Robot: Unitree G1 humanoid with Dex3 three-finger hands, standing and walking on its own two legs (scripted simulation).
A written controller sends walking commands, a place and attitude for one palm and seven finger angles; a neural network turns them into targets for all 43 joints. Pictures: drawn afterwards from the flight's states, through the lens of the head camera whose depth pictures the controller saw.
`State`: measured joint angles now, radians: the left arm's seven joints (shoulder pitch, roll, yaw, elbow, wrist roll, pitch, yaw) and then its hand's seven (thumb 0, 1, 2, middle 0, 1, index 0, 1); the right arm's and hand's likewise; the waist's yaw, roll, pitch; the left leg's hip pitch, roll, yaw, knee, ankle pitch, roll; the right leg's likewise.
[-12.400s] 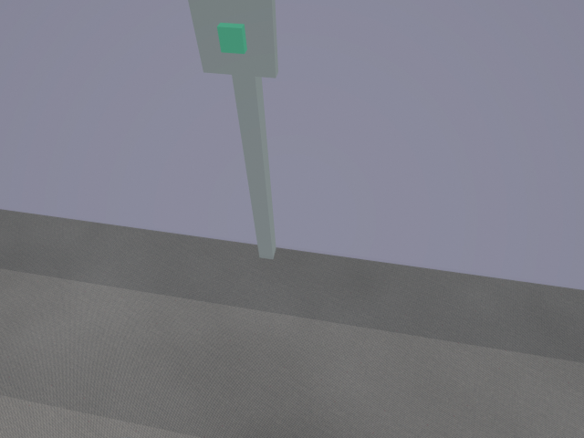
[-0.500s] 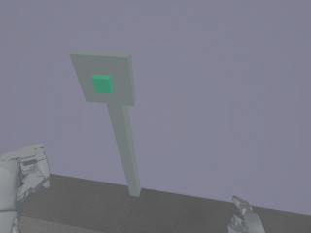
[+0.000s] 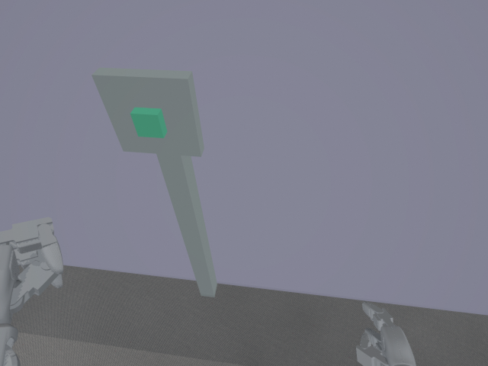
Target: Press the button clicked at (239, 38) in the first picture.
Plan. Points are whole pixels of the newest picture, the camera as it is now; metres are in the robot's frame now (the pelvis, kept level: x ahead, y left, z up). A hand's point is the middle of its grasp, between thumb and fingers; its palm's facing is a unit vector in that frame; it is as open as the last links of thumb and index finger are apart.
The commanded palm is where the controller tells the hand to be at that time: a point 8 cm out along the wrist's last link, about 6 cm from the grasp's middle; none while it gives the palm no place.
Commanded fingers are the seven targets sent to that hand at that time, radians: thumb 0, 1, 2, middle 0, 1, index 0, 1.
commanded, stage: step back with the hand held close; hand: left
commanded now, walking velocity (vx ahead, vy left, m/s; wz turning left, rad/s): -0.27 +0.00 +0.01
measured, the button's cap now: (150, 121) +0.51 +0.24 +0.15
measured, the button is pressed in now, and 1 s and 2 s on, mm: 0 0 0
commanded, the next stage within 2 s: stop stepping back and stand still in 1.00 s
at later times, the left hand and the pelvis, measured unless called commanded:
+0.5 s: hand (2, 336) +0.11 +0.27 +0.15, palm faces +0.36 -0.81 -0.47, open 3.1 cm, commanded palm +0.05 +0.31 +0.17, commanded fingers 0.00 0.90 0.90 -1.30 -1.50 -1.30 -1.50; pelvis -0.07 +0.03 -0.01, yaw +0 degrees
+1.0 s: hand out of the picture +0.03 +0.28 +0.17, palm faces +0.35 -0.85 -0.40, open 3.1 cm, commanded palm -0.03 +0.32 +0.17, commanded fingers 0.00 0.90 0.90 -1.30 -1.50 -1.30 -1.50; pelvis -0.16 +0.04 -0.01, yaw -1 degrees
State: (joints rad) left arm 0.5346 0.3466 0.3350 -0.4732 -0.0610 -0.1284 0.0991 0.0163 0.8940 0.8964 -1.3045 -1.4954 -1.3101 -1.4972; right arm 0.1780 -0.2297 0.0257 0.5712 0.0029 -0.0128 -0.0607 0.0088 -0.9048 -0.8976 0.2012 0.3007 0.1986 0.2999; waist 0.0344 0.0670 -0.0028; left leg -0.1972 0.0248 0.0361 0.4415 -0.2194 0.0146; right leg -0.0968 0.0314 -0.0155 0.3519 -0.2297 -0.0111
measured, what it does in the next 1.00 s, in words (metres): walks backwards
